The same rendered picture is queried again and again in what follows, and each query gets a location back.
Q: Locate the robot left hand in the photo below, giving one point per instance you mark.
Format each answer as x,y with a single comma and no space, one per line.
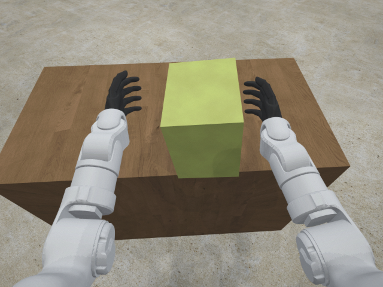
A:
116,93

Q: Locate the pedestal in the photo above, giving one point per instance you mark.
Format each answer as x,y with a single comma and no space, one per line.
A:
38,160

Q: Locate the carton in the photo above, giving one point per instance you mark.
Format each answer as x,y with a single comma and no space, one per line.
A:
202,120

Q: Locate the robot right hand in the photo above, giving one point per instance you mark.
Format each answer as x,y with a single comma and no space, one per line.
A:
267,103

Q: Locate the left robot forearm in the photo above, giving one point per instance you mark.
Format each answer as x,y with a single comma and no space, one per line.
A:
91,194

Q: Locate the right robot forearm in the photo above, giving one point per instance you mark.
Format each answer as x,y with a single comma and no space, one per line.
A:
309,200

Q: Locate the robot right upper arm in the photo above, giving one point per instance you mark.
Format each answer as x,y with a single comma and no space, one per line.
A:
335,255

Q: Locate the robot left upper arm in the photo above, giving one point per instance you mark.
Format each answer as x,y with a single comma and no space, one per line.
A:
77,252

